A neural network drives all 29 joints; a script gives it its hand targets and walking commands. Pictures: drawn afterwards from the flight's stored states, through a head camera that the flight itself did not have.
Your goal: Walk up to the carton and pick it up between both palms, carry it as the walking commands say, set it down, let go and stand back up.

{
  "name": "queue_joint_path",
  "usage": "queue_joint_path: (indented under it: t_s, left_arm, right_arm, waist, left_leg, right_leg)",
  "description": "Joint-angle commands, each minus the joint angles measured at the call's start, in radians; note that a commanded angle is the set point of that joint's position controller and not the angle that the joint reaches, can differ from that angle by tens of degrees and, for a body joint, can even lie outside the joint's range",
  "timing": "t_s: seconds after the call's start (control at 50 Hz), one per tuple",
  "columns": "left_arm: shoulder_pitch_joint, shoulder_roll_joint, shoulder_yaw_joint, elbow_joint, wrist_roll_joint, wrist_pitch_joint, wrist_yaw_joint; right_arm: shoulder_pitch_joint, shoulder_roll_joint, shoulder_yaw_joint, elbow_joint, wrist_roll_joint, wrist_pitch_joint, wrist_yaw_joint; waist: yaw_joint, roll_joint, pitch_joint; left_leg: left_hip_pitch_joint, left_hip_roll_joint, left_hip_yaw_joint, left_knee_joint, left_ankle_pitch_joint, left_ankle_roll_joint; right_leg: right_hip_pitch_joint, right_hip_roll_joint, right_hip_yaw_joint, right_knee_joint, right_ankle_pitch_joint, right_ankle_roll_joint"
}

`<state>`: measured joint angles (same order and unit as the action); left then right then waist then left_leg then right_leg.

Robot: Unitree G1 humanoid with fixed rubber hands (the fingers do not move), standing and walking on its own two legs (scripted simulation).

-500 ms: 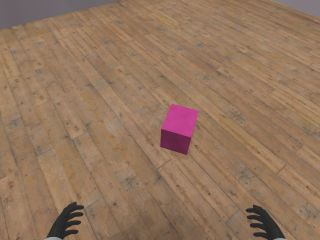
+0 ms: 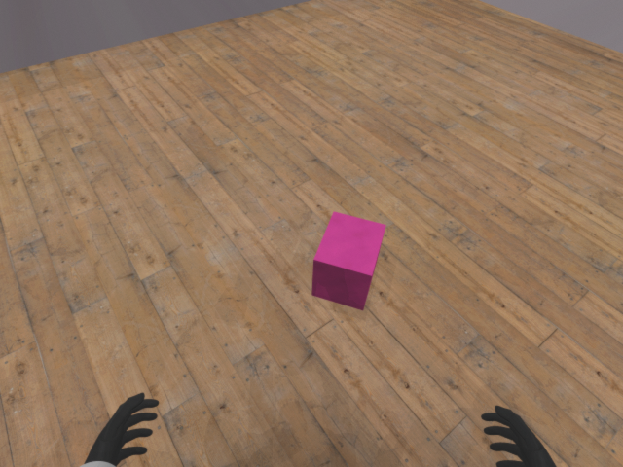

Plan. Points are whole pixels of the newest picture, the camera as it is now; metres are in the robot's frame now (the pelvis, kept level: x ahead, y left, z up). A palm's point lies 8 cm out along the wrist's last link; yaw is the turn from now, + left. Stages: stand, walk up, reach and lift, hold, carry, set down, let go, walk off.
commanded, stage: stand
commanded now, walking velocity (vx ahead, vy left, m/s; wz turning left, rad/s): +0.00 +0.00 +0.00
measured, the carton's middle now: (348, 260) +0.89 -0.15 -0.64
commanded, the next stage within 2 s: walk up in 1.72 s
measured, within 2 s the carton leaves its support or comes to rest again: neither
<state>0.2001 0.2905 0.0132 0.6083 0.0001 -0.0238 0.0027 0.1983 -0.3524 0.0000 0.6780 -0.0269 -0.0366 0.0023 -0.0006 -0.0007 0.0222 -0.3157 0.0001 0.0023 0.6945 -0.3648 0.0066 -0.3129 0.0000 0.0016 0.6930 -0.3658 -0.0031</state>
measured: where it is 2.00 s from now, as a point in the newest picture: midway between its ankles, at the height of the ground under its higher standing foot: outside the picture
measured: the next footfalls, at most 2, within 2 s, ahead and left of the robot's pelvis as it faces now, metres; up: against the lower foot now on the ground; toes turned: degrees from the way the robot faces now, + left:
none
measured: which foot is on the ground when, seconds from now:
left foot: down 0.00-1.00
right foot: down 0.00-1.00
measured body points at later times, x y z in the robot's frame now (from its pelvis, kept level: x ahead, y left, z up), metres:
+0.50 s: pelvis -0.01 +0.00 +0.00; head +0.00 +0.00 +0.45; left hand +0.15 +0.26 -0.08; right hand +0.14 -0.29 -0.09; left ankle +0.00 +0.12 -0.72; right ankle +0.00 -0.12 -0.72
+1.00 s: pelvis -0.02 +0.00 +0.00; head -0.02 +0.00 +0.45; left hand +0.13 +0.27 -0.09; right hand +0.11 -0.29 -0.10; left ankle +0.00 +0.12 -0.72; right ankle +0.00 -0.12 -0.72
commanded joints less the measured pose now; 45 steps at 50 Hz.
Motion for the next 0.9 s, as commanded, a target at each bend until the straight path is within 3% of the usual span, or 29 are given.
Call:
queue_joint_path:
  t_s: [0.0, 0.04, 0.06, 0.1, 0.12, 0.2, 0.22, 0.3, 0.32, 0.36, 0.4, 0.42, 0.44, 0.5, 0.52, 0.54, 0.58, 0.6, 0.62, 0.64, 0.68, 0.72, 0.74, 0.76, 0.78, 0.8, 0.82, 0.86, 0.88]
  left_arm:
    - [-0.069, 0.229, 0.076, -0.005, 0.034, -0.044, 0.006]
    - [-0.051, 0.256, 0.083, -0.006, 0.011, -0.044, 0.002]
    - [-0.074, 0.231, 0.074, -0.002, 0.024, -0.039, 0.004]
    - [-0.065, 0.244, 0.074, -0.004, 0.027, -0.037, 0.005]
    - [-0.049, 0.228, 0.075, 0.007, 0.009, -0.037, 0.0]
    - [-0.071, 0.243, 0.075, -0.002, 0.025, -0.035, 0.007]
    - [-0.068, 0.245, 0.078, 0.005, 0.015, -0.034, 0.006]
    - [-0.051, 0.236, 0.065, 0.019, 0.01, -0.043, 0.002]
    - [-0.059, 0.232, 0.075, 0.018, 0.018, -0.046, -0.001]
    - [-0.055, 0.224, 0.072, 0.002, 0.011, -0.037, 0.004]
    - [-0.069, 0.225, 0.068, 0.031, 0.009, -0.036, 0.005]
    - [-0.05, 0.237, 0.074, 0.031, 0.019, -0.041, 0.003]
    - [-0.071, 0.265, 0.075, 0.019, 0.023, -0.042, 0.005]
    - [-0.082, 0.244, 0.074, 0.016, 0.025, -0.034, 0.006]
    - [-0.07, 0.232, 0.072, 0.023, 0.011, -0.033, 0.001]
    - [-0.054, 0.237, 0.064, 0.044, 0.017, -0.033, 0.002]
    - [-0.071, 0.239, 0.07, 0.04, 0.021, -0.034, -0.001]
    - [-0.066, 0.237, 0.071, 0.034, 0.009, -0.036, 0.0]
    - [-0.078, 0.24, 0.065, 0.049, 0.026, -0.034, 0.002]
    - [-0.082, 0.238, 0.071, 0.042, 0.017, -0.037, 0.003]
    - [-0.062, 0.238, 0.071, 0.035, 0.019, -0.044, 0.007]
    - [-0.072, 0.248, 0.059, 0.066, 0.017, -0.035, 0.006]
    - [-0.065, 0.262, 0.062, 0.065, 0.016, -0.039, 0.004]
    - [-0.082, 0.272, 0.072, 0.061, 0.015, -0.041, 0.005]
    - [-0.059, 0.228, 0.055, 0.077, 0.019, -0.033, 0.005]
    - [-0.083, 0.258, 0.069, 0.069, 0.017, -0.034, 0.013]
    - [-0.071, 0.253, 0.067, 0.069, 0.019, -0.038, 0.008]
    - [-0.078, 0.244, 0.06, 0.07, 0.018, -0.04, 0.005]
    - [-0.073, 0.243, 0.062, 0.078, 0.01, -0.041, 0.001]
  right_arm:
    - [-0.083, -0.186, -0.082, -0.041, 0.002, -0.031, -0.007]
    - [-0.049, -0.194, -0.079, -0.029, 0.005, -0.031, -0.005]
    - [-0.066, -0.2, -0.087, -0.033, 0.011, -0.033, -0.007]
    - [-0.065, -0.193, -0.083, -0.031, 0.007, -0.032, -0.009]
    - [-0.094, -0.184, -0.077, -0.041, 0.006, -0.036, -0.009]
    - [-0.082, -0.187, -0.072, -0.012, 0.009, -0.029, -0.009]
    - [-0.058, -0.197, -0.08, -0.014, 0.007, -0.03, -0.007]
    - [-0.055, -0.21, -0.077, -0.008, 0.004, -0.031, -0.004]
    - [-0.031, -0.188, -0.08, -0.011, 0.012, -0.032, -0.007]
    - [-0.085, -0.2, -0.075, -0.025, 0.007, -0.036, -0.006]
    - [-0.053, -0.174, -0.069, 0.013, 0.01, -0.029, -0.012]
    - [-0.033, -0.185, -0.07, 0.007, 0.006, -0.033, -0.008]
    - [-0.05, -0.187, -0.071, 0.008, 0.014, -0.033, -0.003]
    - [-0.061, -0.196, -0.076, 0.018, 0.016, -0.036, -0.008]
    - [-0.082, -0.217, -0.074, 0.009, 0.008, -0.034, -0.005]
    - [-0.07, -0.199, -0.076, 0.012, 0.012, -0.032, -0.007]
    - [-0.077, -0.192, -0.071, 0.028, 0.007, -0.032, -0.004]
    - [-0.074, -0.207, -0.071, 0.028, 0.003, -0.035, -0.005]
    - [-0.067, -0.203, -0.065, 0.036, 0.004, -0.031, -0.006]
    - [-0.076, -0.2, -0.068, 0.033, 0.007, -0.035, -0.004]
    - [-0.077, -0.184, -0.069, 0.024, 0.007, -0.038, -0.005]
    - [-0.075, -0.183, -0.073, 0.049, 0.004, -0.026, -0.005]
    - [-0.024, -0.187, -0.074, 0.046, 0.013, -0.028, -0.01]
    - [-0.031, -0.193, -0.066, 0.066, 0.011, -0.026, 0.001]
    - [-0.076, -0.199, -0.076, 0.062, 0.007, -0.028, -0.004]
    - [-0.056, -0.184, -0.069, 0.056, 0.01, -0.025, -0.003]
    - [-0.07, -0.2, -0.062, 0.066, 0.014, -0.027, -0.003]
    - [-0.067, -0.205, -0.068, 0.047, 0.002, -0.03, -0.005]
    - [-0.069, -0.218, -0.07, 0.061, 0.007, -0.03, 0.0]
  waist:
    - [-0.008, -0.02, -0.079]
    - [0.009, -0.039, -0.087]
    - [-0.009, -0.062, -0.099]
    - [-0.008, -0.023, -0.099]
    - [0.007, -0.084, -0.081]
    - [0.004, 0.008, -0.077]
    - [-0.002, -0.066, -0.114]
    - [0.008, -0.054, -0.119]
    - [-0.01, -0.043, -0.104]
    - [0.008, -0.025, -0.11]
    - [-0.011, -0.053, -0.065]
    - [0.008, -0.038, -0.079]
    - [-0.007, -0.013, -0.094]
    - [-0.009, -0.041, -0.056]
    - [0.02, -0.062, -0.081]
    - [-0.008, -0.007, -0.1]
    - [0.003, -0.073, -0.081]
    - [0.022, -0.049, -0.055]
    - [-0.005, -0.018, -0.04]
    - [0.001, -0.022, -0.083]
    - [0.012, -0.044, -0.1]
    - [-0.022, -0.084, -0.083]
    - [-0.017, -0.057, -0.073]
    - [-0.004, -0.04, -0.055]
    - [-0.001, -0.056, -0.076]
    - [-0.018, -0.047, -0.033]
    - [0.006, -0.08, -0.056]
    - [-0.016, -0.052, -0.052]
    - [0.015, -0.011, -0.063]
  left_leg:
    - [0.054, 0.088, -0.096, -0.116, 0.239, 0.071]
    - [0.054, 0.09, -0.115, -0.132, 0.248, 0.064]
    - [0.048, 0.097, -0.109, -0.128, 0.237, 0.074]
    - [0.056, 0.087, -0.083, -0.111, 0.211, 0.064]
    - [0.035, 0.089, -0.114, -0.131, 0.213, 0.068]
    - [0.054, 0.085, -0.105, -0.129, 0.21, 0.072]
    - [0.054, 0.095, -0.111, -0.131, 0.223, 0.072]
    - [0.074, 0.103, -0.109, -0.128, 0.249, 0.075]
    - [0.061, 0.084, -0.092, -0.127, 0.248, 0.061]
    - [0.073, 0.095, -0.105, -0.133, 0.252, 0.065]
    - [0.051, 0.097, -0.13, -0.164, 0.229, 0.075]
    - [0.052, 0.102, -0.112, -0.146, 0.227, 0.071]
    - [0.057, 0.093, -0.112, -0.15, 0.261, 0.065]
    - [0.053, 0.098, -0.12, -0.143, 0.22, 0.065]
    - [0.036, 0.109, -0.142, -0.164, 0.175, 0.073]
    - [0.05, 0.103, -0.133, -0.163, 0.137, 0.075]
    - [0.038, 0.1, -0.126, -0.184, 0.099, 0.071]
    - [0.022, 0.091, -0.128, -0.19, 0.125, 0.066]
    - [0.046, 0.088, -0.097, -0.174, 0.155, 0.063]
    - [0.065, 0.098, -0.125, -0.177, 0.209, 0.07]
    - [0.046, 0.098, -0.12, -0.145, 0.237, 0.074]
    - [0.068, 0.091, -0.103, -0.148, 0.201, 0.068]
    - [0.053, 0.075, -0.096, -0.134, 0.211, 0.05]
    - [0.05, 0.081, -0.101, -0.175, 0.178, 0.051]
    - [0.045, 0.106, -0.138, -0.166, 0.143, 0.078]
    - [0.025, 0.1, -0.132, -0.184, 0.174, 0.074]
    - [0.063, 0.098, -0.124, -0.196, 0.159, 0.072]
    - [0.078, 0.1, -0.129, -0.192, 0.191, 0.075]
    - [0.05, 0.104, -0.127, -0.189, 0.168, 0.079]
  right_leg:
    - [0.018, -0.107, 0.124, -0.147, 0.225, -0.086]
    - [0.045, -0.095, 0.106, -0.132, 0.212, -0.079]
    - [0.049, -0.089, 0.104, -0.14, 0.22, -0.078]
    - [0.036, -0.097, 0.1, -0.131, 0.204, -0.076]
    - [0.039, -0.084, 0.089, -0.132, 0.17, -0.071]
    - [0.04, -0.092, 0.122, -0.141, 0.199, -0.084]
    - [0.071, -0.085, 0.101, -0.12, 0.23, -0.068]
    - [0.058, -0.102, 0.115, -0.12, 0.228, -0.075]
    - [0.056, -0.097, 0.106, -0.129, 0.202, -0.08]
    - [0.027, -0.084, 0.096, -0.114, 0.212, -0.078]
    - [0.034, -0.089, 0.114, -0.153, 0.188, -0.076]
    - [0.065, -0.089, 0.105, -0.143, 0.21, -0.078]
    - [0.052, -0.104, 0.11, -0.128, 0.243, -0.088]
    - [0.017, -0.093, 0.131, -0.156, 0.184, -0.089]
    - [0.031, -0.076, 0.097, -0.133, 0.145, -0.071]
    - [0.042, -0.08, 0.122, -0.154, 0.117, -0.08]
    - [0.032, -0.091, 0.12, -0.162, 0.095, -0.083]
    - [0.035, -0.096, 0.129, -0.158, 0.11, -0.081]
    - [0.003, -0.089, 0.114, -0.163, 0.123, -0.07]
    - [0.05, -0.09, 0.108, -0.144, 0.169, -0.071]
    - [0.069, -0.089, 0.091, -0.139, 0.227, -0.068]
    - [0.036, -0.116, 0.123, -0.191, 0.22, -0.075]
    - [0.031, -0.128, 0.163, -0.192, 0.17, -0.086]
    - [0.031, -0.124, 0.142, -0.208, 0.151, -0.084]
    - [0.045, -0.106, 0.138, -0.199, 0.16, -0.073]
    - [0.026, -0.109, 0.129, -0.207, 0.167, -0.074]
    - [0.033, -0.103, 0.134, -0.203, 0.148, -0.078]
    - [0.007, -0.098, 0.127, -0.188, 0.164, -0.067]
    - [0.033, -0.09, 0.107, -0.172, 0.133, -0.065]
